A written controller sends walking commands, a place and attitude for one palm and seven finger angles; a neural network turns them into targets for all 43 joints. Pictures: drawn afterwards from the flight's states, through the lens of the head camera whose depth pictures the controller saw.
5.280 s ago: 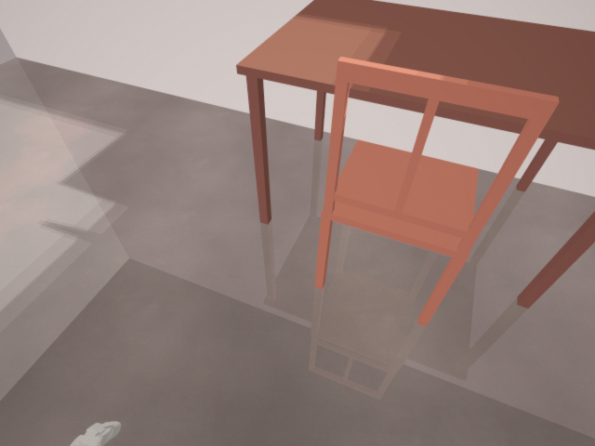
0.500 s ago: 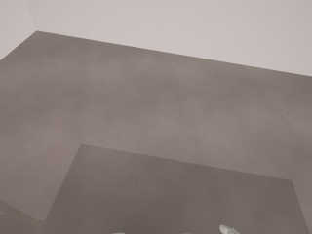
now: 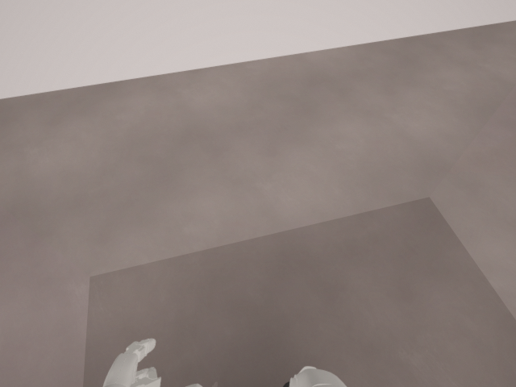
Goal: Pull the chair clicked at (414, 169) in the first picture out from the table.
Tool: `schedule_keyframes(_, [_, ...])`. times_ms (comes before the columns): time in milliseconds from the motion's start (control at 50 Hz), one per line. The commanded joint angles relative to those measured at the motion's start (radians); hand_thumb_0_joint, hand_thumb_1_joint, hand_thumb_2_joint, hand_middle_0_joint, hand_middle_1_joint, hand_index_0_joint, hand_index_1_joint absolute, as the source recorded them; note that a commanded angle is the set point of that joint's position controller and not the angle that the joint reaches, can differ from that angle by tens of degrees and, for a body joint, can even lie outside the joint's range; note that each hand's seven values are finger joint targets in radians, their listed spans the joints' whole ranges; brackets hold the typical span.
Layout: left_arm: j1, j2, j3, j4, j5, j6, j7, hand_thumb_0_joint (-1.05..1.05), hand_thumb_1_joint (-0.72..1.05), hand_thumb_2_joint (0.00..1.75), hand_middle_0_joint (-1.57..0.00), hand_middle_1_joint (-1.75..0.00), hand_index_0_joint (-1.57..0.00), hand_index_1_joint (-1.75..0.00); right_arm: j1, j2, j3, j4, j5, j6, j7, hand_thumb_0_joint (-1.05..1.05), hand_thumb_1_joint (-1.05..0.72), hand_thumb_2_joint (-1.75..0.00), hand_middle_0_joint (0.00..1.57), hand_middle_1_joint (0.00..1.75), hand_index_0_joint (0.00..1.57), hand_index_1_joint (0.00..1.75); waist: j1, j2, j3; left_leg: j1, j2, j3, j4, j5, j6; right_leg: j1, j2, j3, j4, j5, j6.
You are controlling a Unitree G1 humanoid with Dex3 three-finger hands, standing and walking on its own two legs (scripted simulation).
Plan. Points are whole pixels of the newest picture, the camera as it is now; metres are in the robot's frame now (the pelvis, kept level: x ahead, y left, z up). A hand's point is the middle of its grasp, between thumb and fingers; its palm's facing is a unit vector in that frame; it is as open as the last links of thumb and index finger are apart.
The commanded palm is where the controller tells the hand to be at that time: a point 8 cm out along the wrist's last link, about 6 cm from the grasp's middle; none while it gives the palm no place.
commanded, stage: turn to face it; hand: left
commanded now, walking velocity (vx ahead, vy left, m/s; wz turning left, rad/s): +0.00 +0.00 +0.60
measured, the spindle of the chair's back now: out of the picture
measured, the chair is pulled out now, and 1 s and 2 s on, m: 0.00 0.00 0.00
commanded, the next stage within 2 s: none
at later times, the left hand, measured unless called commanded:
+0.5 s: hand out of the picture +0.04 +0.26 -0.17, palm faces +0.27 -0.94 -0.19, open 7.4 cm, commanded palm none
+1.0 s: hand out of the picture +0.01 +0.23 -0.13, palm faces +0.50 -0.82 -0.27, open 7.4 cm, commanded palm none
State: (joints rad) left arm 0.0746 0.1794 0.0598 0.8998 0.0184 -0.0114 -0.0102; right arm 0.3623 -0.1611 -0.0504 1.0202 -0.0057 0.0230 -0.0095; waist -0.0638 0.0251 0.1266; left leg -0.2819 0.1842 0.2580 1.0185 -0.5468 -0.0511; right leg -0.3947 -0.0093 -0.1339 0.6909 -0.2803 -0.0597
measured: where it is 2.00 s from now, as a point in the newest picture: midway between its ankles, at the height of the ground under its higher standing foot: outside the picture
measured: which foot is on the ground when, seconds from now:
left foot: up 0.00-0.34, down 0.36-1.00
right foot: down 0.00-0.38, up 0.40-1.00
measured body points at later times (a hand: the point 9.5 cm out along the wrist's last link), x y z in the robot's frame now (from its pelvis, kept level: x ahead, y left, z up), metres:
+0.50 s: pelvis +0.02 +0.05 +0.02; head +0.04 +0.09 +0.46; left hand +0.03 +0.31 -0.15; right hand +0.12 -0.18 -0.11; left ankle +0.03 +0.12 -0.72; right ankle +0.02 -0.11 -0.64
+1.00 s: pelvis +0.00 -0.01 +0.02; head +0.03 -0.01 +0.47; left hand -0.02 +0.27 -0.11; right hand +0.16 -0.22 -0.13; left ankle +0.04 +0.12 -0.72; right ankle +0.04 -0.13 -0.71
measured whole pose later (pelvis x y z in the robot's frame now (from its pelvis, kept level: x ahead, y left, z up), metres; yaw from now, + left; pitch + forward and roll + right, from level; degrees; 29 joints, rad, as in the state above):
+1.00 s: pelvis +0.00 -0.01 +0.02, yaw +29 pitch +2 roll +0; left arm 0.16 0.21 0.08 0.89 0.00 0.04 0.02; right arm 0.24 -0.23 -0.10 0.93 -0.02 0.07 0.01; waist -0.05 0.03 0.02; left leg -0.40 -0.11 -0.17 0.46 -0.09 0.01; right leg -0.27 0.01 0.00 0.57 -0.37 0.05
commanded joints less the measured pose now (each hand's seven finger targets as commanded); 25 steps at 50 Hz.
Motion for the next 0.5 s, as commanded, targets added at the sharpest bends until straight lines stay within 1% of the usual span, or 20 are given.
schedule_keyframes(0, [0.186, 0.172, 0.039, 0.005, -0.006, -0.008, 0.049, 0.0, 0.9, 0.9, -0.2, -0.3, -0.2, -0.3, -0.05, -0.077, -0.01, -0.098, -0.003, -0.017, -0.014, 0.0, -0.9, -0.9, 0.2, 0.3, 0.2, 0.3, 0.098, -0.117, -0.289, -0.261, -0.032, -0.228, 0.294, 0.034, -0.006, 0.377, -0.334, 0.327, -0.274, 0.771, -0.159])
schedule_keyframes(40, [0.109, 0.118, 0.01, 0.005, -0.002, -0.018, 0.051, 0.0, 0.9, 0.9, -0.2, -0.3, -0.2, -0.3, 0.02, -0.046, -0.003, -0.043, -0.012, 0.002, -0.016, 0.0, -0.9, -0.9, 0.2, 0.3, 0.2, 0.3, 0.03, -0.06, -0.202, -0.172, -0.038, -0.24, 0.197, 0.125, -0.008, 0.19, -0.279, 0.19, -0.326, 0.672, -0.105])
schedule_keyframes(60, [0.083, 0.107, 0.003, 0.008, -0.001, -0.023, 0.048, 0.0, 0.9, 0.9, -0.2, -0.3, -0.2, -0.3, 0.054, -0.032, 0.0, -0.021, -0.011, 0.009, -0.015, 0.0, -0.9, -0.9, 0.2, 0.3, 0.2, 0.3, 0.007, -0.076, -0.176, -0.131, -0.046, -0.237, 0.126, 0.148, -0.01, 0.136, -0.254, 0.133, -0.339, 0.628, -0.087])
schedule_keyframes(80, [0.065, 0.106, 0.001, 0.008, 0.002, -0.023, 0.047, 0.0, 0.9, 0.9, -0.2, -0.3, -0.2, -0.3, 0.074, -0.028, 0.002, -0.008, -0.009, 0.015, -0.014, 0.0, -0.9, -0.9, 0.2, 0.3, 0.2, 0.3, -0.005, -0.111, -0.165, -0.102, -0.052, -0.228, 0.064, 0.159, -0.011, 0.105, -0.249, 0.088, -0.353, 0.541, -0.081])
schedule_keyframes(100, [0.06, 0.108, 0.005, 0.012, 0.005, -0.02, 0.046, 0.0, 0.9, 0.9, -0.2, -0.3, -0.2, -0.3, 0.07, -0.027, 0.0, -0.004, -0.007, 0.017, -0.01, 0.0, -0.9, -0.9, 0.2, 0.3, 0.2, 0.3, 0.0, -0.135, -0.146, -0.093, -0.067, -0.214, 0.024, 0.166, -0.012, 0.095, -0.24, 0.074, -0.37, 0.484, -0.077])
schedule_keyframes(140, [0.091, 0.109, 0.013, 0.02, 0.003, -0.011, 0.044, 0.0, 0.9, 0.9, -0.2, -0.3, -0.2, -0.3, 0.016, -0.039, -0.006, -0.021, -0.007, 0.017, -0.007, 0.0, -0.9, -0.9, 0.2, 0.3, 0.2, 0.3, 0.032, -0.169, -0.117, -0.123, -0.082, -0.191, -0.014, 0.16, -0.015, 0.119, -0.26, 0.083, -0.389, 0.401, -0.088])
schedule_keyframes(180, [0.118, 0.116, 0.024, 0.023, 0.007, -0.005, 0.046, 0.0, 0.9, 0.9, -0.2, -0.3, -0.2, -0.3, -0.046, -0.048, -0.012, -0.047, -0.009, 0.014, -0.003, 0.0, -0.9, -0.9, 0.2, 0.3, 0.2, 0.3, 0.06, -0.175, -0.108, -0.156, -0.083, -0.184, -0.073, 0.122, -0.016, 0.173, -0.297, 0.102, -0.38, 0.384, -0.105])
schedule_keyframes(200, [0.12, 0.128, 0.03, 0.025, 0.01, -0.002, 0.048, 0.0, 0.9, 0.9, -0.2, -0.3, -0.2, -0.3, -0.068, -0.045, -0.014, -0.06, -0.007, 0.01, 0.001, 0.0, -0.9, -0.9, 0.2, 0.3, 0.2, 0.3, 0.068, -0.163, -0.103, -0.156, -0.083, -0.179, -0.116, 0.105, -0.016, 0.19, -0.316, 0.095, -0.363, 0.393, -0.109])
schedule_keyframes(220, [0.124, 0.139, 0.036, 0.023, 0.012, 0.001, 0.05, 0.0, 0.9, 0.9, -0.2, -0.3, -0.2, -0.3, -0.088, -0.043, -0.014, -0.071, -0.007, 0.008, 0.003, 0.0, -0.9, -0.9, 0.2, 0.3, 0.2, 0.3, 0.076, -0.174, -0.1, -0.153, -0.083, -0.171, -0.157, 0.098, -0.015, 0.199, -0.328, 0.089, -0.342, 0.401, -0.108])
schedule_keyframes(240, [0.125, 0.144, 0.04, 0.023, 0.013, 0.003, 0.05, 0.0, 0.9, 0.9, -0.2, -0.3, -0.2, -0.3, -0.101, -0.043, -0.015, -0.079, -0.009, 0.006, 0.005, 0.0, -0.9, -0.9, 0.2, 0.3, 0.2, 0.3, 0.079, -0.171, -0.1, -0.138, -0.086, -0.162, -0.198, 0.107, -0.013, 0.199, -0.337, 0.084, -0.324, 0.403, -0.102])
schedule_keyframes(280, [0.124, 0.154, 0.044, 0.02, 0.01, 0.008, 0.049, 0.0, 0.9, 0.9, -0.2, -0.3, -0.2, -0.3, -0.088, -0.048, -0.018, -0.085, -0.01, 0.004, 0.009, 0.0, -0.9, -0.9, 0.2, 0.3, 0.2, 0.3, 0.072, -0.166, -0.115, -0.09, -0.101, -0.138, -0.302, 0.167, -0.008, 0.209, -0.335, 0.054, -0.274, 0.39, -0.073])
schedule_keyframes(300, [0.12, 0.15, 0.047, 0.018, 0.006, 0.012, 0.048, 0.0, 0.9, 0.9, -0.2, -0.3, -0.2, -0.3, -0.064, -0.061, -0.021, -0.088, -0.012, 0.002, 0.011, 0.0, -0.9, -0.9, 0.2, 0.3, 0.2, 0.3, 0.057, -0.125, -0.13, -0.023, -0.098, -0.145, -0.397, 0.244, 0.0, 0.184, -0.327, 0.028, -0.215, 0.337, -0.041])
schedule_keyframes(320, [0.117, 0.143, 0.047, 0.01, -0.002, 0.019, 0.045, 0.0, 0.9, 0.9, -0.2, -0.3, -0.2, -0.3, -0.017, -0.088, -0.03, -0.082, -0.014, -0.002, 0.013, 0.0, -0.9, -0.9, 0.2, 0.3, 0.2, 0.3, 0.03, -0.034, -0.157, 0.074, -0.088, -0.177, -0.516, 0.376, 0.016, 0.124, -0.297, -0.011, -0.109, 0.251, 0.008])
schedule_keyframes(340, [0.135, 0.093, 0.044, -0.016, -0.011, 0.027, 0.04, 0.0, 0.9, 0.9, -0.2, -0.3, -0.2, -0.3, 0.026, -0.182, -0.048, -0.088, -0.022, -0.012, 0.011, 0.0, -0.9, -0.9, 0.2, 0.3, 0.2, 0.3, 0.016, 0.233, -0.175, 0.147, 0.109, -0.485, -0.634, 0.615, 0.113, -0.049, -0.169, -0.063, 0.099, -0.049, 0.09])
schedule_keyframes(360, [0.072, 0.06, 0.029, -0.059, -0.009, 0.031, 0.039, 0.0, 0.9, 0.9, -0.2, -0.3, -0.2, -0.3, 0.064, -0.25, -0.064, -0.09, -0.026, -0.012, 0.002, 0.0, -0.9, -0.9, 0.2, 0.3, 0.2, 0.3, -0.012, 0.357, -0.156, 0.144, 0.28, -0.706, -0.724, 0.863, 0.248, -0.18, -0.072, -0.01, 0.333, -0.392, 0.133])
schedule_keyframes(380, [0.059, 0.086, 0.034, -0.067, -0.001, 0.034, 0.037, 0.0, 0.9, 0.9, -0.2, -0.3, -0.2, -0.3, 0.047, -0.259, -0.065, -0.089, -0.028, -0.009, -0.001, 0.0, -0.9, -0.9, 0.2, 0.3, 0.2, 0.3, -0.002, 0.216, -0.183, 0.117, 0.28, -0.647, -0.718, 0.695, 0.285, -0.163, -0.096, 0.088, 0.459, -0.335, 0.111])
schedule_keyframes(400, [0.039, 0.078, 0.04, -0.053, 0.008, 0.039, 0.037, 0.0, 0.9, 0.9, -0.2, -0.3, -0.2, -0.3, 0.003, -0.224, -0.061, -0.099, -0.025, -0.015, -0.009, 0.0, -0.9, -0.9, 0.2, 0.3, 0.2, 0.3, 0.013, 0.235, -0.157, 0.069, 0.2, -0.623, -0.744, 0.581, 0.241, -0.202, -0.107, 0.12, 0.493, -0.256, 0.109])
schedule_keyframes(420, [0.036, 0.092, 0.047, -0.041, 0.01, 0.038, 0.032, 0.0, 0.9, 0.9, -0.2, -0.3, -0.2, -0.3, -0.049, -0.202, -0.053, -0.116, -0.025, -0.016, -0.013, 0.0, -0.9, -0.9, 0.2, 0.3, 0.2, 0.3, 0.026, 0.176, -0.142, 0.077, 0.158, -0.599, -0.739, 0.529, 0.206, -0.229, -0.099, 0.139, 0.532, -0.179, 0.116])
schedule_keyframes(440, [0.053, 0.101, 0.049, -0.028, 0.009, 0.038, 0.027, 0.0, 0.9, 0.9, -0.2, -0.3, -0.2, -0.3, -0.084, -0.198, -0.046, -0.126, -0.021, -0.021, -0.015, 0.0, -0.9, -0.9, 0.2, 0.3, 0.2, 0.3, 0.04, 0.126, -0.132, 0.085, 0.121, -0.542, -0.737, 0.529, 0.178, -0.23, -0.102, 0.147, 0.542, -0.109, 0.124])
schedule_keyframes(480, [0.096, 0.105, 0.051, -0.004, 0.006, 0.039, 0.025, 0.0, 0.9, 0.9, -0.2, -0.3, -0.2, -0.3, -0.095, -0.196, -0.045, -0.132, -0.015, -0.029, -0.018, 0.0, -0.9, -0.9, 0.2, 0.3, 0.2, 0.3, 0.05, 0.081, -0.162, 0.127, 0.071, -0.491, -0.736, 0.565, 0.156, -0.218, -0.094, 0.145, 0.534, -0.04, 0.14])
